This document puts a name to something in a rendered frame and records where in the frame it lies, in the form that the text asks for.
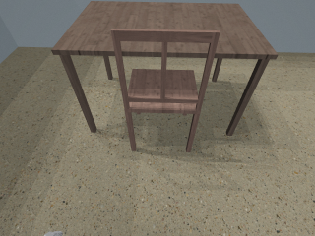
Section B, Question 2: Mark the chair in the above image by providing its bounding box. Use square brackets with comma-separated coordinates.
[111, 29, 221, 152]

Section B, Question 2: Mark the table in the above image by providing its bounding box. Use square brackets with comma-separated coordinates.
[51, 1, 279, 136]

